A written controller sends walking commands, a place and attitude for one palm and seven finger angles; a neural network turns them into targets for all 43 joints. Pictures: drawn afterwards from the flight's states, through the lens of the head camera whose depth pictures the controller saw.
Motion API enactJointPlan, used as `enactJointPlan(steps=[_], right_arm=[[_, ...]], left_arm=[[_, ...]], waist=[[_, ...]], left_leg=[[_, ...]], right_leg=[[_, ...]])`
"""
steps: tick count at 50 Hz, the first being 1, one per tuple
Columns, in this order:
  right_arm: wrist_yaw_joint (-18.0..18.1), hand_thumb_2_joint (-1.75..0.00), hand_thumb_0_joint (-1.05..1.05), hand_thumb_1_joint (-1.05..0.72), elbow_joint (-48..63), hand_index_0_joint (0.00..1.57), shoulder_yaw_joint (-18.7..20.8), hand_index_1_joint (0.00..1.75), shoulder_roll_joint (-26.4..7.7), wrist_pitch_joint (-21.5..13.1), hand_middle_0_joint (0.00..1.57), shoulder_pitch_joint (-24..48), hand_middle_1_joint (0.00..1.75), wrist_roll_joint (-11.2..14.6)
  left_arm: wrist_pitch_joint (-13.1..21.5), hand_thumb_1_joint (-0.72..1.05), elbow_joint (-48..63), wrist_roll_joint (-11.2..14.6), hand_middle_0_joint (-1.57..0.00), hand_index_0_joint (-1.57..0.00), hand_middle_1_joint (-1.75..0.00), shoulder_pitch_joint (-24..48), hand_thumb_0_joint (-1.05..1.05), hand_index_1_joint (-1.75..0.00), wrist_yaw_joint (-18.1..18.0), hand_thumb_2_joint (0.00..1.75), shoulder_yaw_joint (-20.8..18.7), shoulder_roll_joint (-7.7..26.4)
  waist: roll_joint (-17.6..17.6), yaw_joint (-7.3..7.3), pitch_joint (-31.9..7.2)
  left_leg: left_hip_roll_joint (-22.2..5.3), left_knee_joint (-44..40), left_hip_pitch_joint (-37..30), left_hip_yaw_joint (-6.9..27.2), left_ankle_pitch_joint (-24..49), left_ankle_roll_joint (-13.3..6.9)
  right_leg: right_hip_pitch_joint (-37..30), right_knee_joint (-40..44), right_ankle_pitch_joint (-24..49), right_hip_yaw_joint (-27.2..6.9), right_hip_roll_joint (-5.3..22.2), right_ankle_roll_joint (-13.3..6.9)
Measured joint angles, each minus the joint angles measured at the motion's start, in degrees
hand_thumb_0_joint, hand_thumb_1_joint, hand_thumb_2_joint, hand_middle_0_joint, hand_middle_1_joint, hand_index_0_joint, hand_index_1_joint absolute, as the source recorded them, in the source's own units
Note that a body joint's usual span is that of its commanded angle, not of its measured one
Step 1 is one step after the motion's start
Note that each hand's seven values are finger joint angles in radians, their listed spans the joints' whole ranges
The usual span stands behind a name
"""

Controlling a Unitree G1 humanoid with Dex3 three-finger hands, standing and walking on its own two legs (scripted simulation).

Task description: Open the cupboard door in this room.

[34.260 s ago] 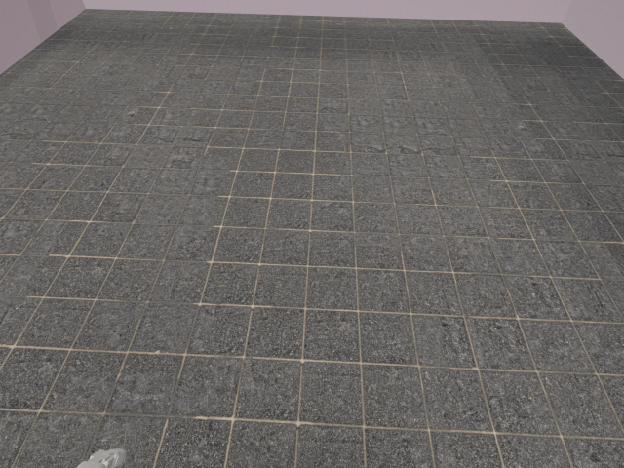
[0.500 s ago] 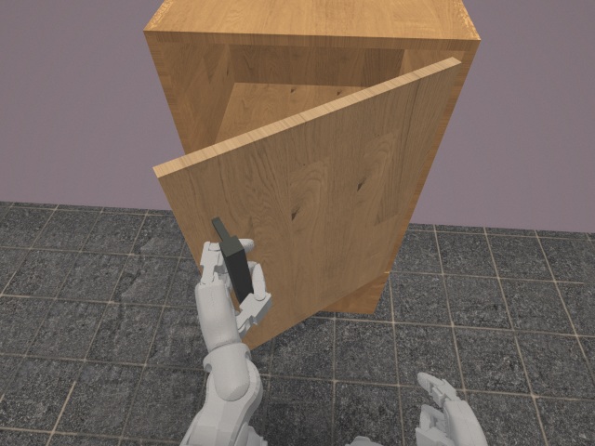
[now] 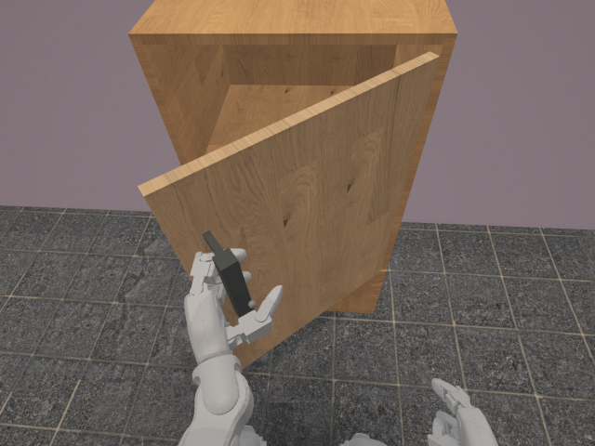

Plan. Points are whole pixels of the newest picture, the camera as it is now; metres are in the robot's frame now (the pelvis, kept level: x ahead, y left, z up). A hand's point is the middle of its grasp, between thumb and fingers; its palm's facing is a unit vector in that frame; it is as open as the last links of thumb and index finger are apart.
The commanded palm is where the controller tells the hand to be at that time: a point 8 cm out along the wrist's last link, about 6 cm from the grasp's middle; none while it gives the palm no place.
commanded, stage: open thumb and fingers to let go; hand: left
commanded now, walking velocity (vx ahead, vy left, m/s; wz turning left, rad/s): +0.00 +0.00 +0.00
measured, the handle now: (228, 278) +0.33 +0.11 +0.04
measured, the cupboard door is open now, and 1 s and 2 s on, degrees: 40 41 41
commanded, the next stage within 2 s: slide the hand sideways off the handle in 0.48 s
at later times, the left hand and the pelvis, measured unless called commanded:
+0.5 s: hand (252, 307) +0.29 +0.07 +0.05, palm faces +0.26 -0.97 -0.02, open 15.1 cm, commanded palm +0.25 +0.13 +0.04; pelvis +0.00 +0.02 +0.00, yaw -1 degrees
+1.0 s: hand (235, 338) +0.25 +0.09 +0.05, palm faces -0.13 -0.99 +0.03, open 16.3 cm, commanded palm +0.23 +0.15 +0.04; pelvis -0.01 +0.05 -0.01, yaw -2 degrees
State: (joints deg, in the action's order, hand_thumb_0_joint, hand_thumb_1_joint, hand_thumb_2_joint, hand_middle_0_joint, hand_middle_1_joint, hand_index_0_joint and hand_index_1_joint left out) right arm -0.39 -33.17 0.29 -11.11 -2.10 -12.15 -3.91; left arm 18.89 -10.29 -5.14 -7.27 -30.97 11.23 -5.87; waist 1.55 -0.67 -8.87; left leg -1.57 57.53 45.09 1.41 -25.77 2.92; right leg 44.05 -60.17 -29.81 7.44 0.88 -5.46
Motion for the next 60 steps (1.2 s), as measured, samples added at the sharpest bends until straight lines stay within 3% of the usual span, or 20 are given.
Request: enactJointPlan(steps=[7,12,24,30,32,34,37,39,42,48,53,60], right_arm=[[0.18,-0.90,0.01,-0.90,-0.14,0.20,0.25,0.30,-0.21,-0.13,0.20,-0.62,0.30,0.15],[0.32,-0.90,0.01,-0.90,-0.05,0.20,0.15,0.30,-0.05,-0.32,0.20,-0.23,0.30,0.16],[0.07,-0.90,0.01,-0.90,1.11,0.20,-0.77,0.30,1.02,-0.20,0.20,0.58,0.30,0.14],[-0.08,-0.90,0.01,-0.90,0.96,0.20,-1.05,0.30,1.04,0.01,0.20,1.32,0.30,0.03],[-0.38,-0.90,0.01,-0.90,1.35,0.20,-1.36,0.30,0.78,-0.03,0.20,1.18,0.30,0.32],[-0.41,-0.90,0.01,-0.90,2.36,0.20,-1.40,0.30,0.28,0.00,0.20,0.48,0.30,0.92],[0.02,-0.90,0.01,-0.90,3.65,0.20,-1.30,0.30,-0.74,-0.14,0.20,-0.47,0.30,2.40],[0.37,-0.90,0.01,-0.90,4.35,0.20,-1.25,0.30,-1.36,-0.37,0.20,-0.92,0.30,3.34],[0.61,-0.90,0.01,-0.90,5.30,0.20,-1.19,0.30,-1.85,-0.63,0.20,-1.57,0.30,3.84],[-0.21,-0.90,0.01,-0.90,7.36,0.20,-1.00,0.30,-1.54,-0.15,0.20,-2.76,0.30,3.54],[-0.39,-0.90,0.01,-0.90,8.49,0.20,-1.35,0.30,-0.97,0.53,0.20,-3.02,0.30,3.42],[-0.02,-0.90,0.01,-0.90,9.15,0.20,-1.91,0.30,-0.47,0.48,0.20,-2.38,0.30,3.70]], left_arm=[[0.79,-0.18,1.02,-0.01,-0.32,-0.33,-1.24,-1.34,0.00,-1.24,0.37,0.43,0.25,0.15],[0.77,-0.37,0.22,0.01,-0.30,-0.30,-1.15,-0.09,0.00,-1.15,0.03,0.35,0.35,0.09],[-0.14,-0.49,-0.07,-0.64,-0.26,-0.27,-0.70,0.21,-0.01,-0.70,0.03,0.30,3.22,0.74],[-0.80,-0.50,-0.98,-0.70,-0.35,-0.34,-0.58,1.73,-0.01,-0.63,-0.41,0.30,3.37,0.61],[-0.32,-0.50,-0.31,-1.12,-0.34,-0.32,-0.55,1.23,-0.01,-0.59,3.39,0.30,2.80,1.62],[1.07,-0.50,0.75,-0.09,-0.31,-0.26,-0.50,0.54,-0.01,-0.54,11.74,0.30,2.21,4.50],[2.17,-0.50,2.48,3.87,-0.26,-0.19,-0.44,-0.11,-0.01,-0.46,23.79,0.30,2.29,9.23],[1.88,-0.50,3.51,6.93,-0.23,-0.16,-0.40,-0.67,-0.01,-0.41,27.92,0.30,2.49,10.15],[0.93,-0.50,4.65,8.79,-0.20,-0.15,-0.36,-1.51,-0.01,-0.37,28.57,0.30,2.32,8.88],[0.32,-0.50,8.27,6.01,-0.16,-0.16,-0.32,-4.92,-0.01,-0.33,25.44,0.30,2.75,7.04],[0.39,-0.50,11.31,4.70,-0.16,-0.17,-0.31,-8.34,-0.01,-0.32,25.15,0.30,2.61,8.22],[0.33,-0.50,15.11,6.17,-0.18,-0.19,-0.32,-12.41,-0.01,-0.32,27.47,0.30,1.51,10.16]], waist=[[0.15,-0.16,0.07],[0.11,-0.19,0.18],[0.05,-0.18,0.08],[0.22,0.13,0.22],[0.00,0.08,0.29],[-0.01,0.28,0.52],[0.58,0.37,1.23],[1.03,0.23,1.73],[1.04,-0.07,1.93],[0.10,-0.53,1.33],[-0.17,-0.51,1.26],[0.13,-0.25,1.35]], left_leg=[[0.06,0.44,0.34,-0.15,-0.20,-0.04],[0.11,1.13,0.94,-0.26,-0.42,-0.15],[0.08,1.62,0.58,-0.84,-0.87,-0.86],[0.18,2.18,0.91,-0.83,-0.93,-1.28],[0.43,2.46,1.33,-0.90,-0.89,-1.50],[0.62,3.09,1.91,-0.85,-0.97,-1.71],[0.73,4.09,2.22,-0.78,-1.29,-2.02],[0.69,4.38,2.05,-0.91,-1.44,-2.28],[0.70,4.45,2.05,-1.44,-1.51,-2.68],[0.67,5.18,2.72,-2.51,-2.06,-3.24],[0.58,6.06,3.10,-2.63,-2.72,-3.46],[0.43,6.83,3.46,-2.37,-3.37,-3.54]], right_leg=[[0.36,-0.37,-0.09,-0.20,0.06,0.16],[0.87,-0.80,-0.11,-0.34,0.14,0.45],[0.31,-0.37,0.24,-0.97,0.09,1.32],[0.36,-0.42,0.47,-0.97,0.19,1.69],[0.79,-0.83,0.45,-1.04,0.45,1.83],[1.29,-1.44,0.32,-1.00,0.67,1.93],[1.35,-2.02,0.18,-0.94,0.80,2.23],[1.08,-1.97,0.28,-1.09,0.76,2.51],[1.20,-1.90,0.52,-1.62,0.79,2.95],[2.30,-2.71,0.34,-2.71,0.82,3.46],[2.60,-3.30,-0.09,-2.86,0.74,3.69],[2.66,-3.52,-0.46,-2.64,0.58,3.80]])
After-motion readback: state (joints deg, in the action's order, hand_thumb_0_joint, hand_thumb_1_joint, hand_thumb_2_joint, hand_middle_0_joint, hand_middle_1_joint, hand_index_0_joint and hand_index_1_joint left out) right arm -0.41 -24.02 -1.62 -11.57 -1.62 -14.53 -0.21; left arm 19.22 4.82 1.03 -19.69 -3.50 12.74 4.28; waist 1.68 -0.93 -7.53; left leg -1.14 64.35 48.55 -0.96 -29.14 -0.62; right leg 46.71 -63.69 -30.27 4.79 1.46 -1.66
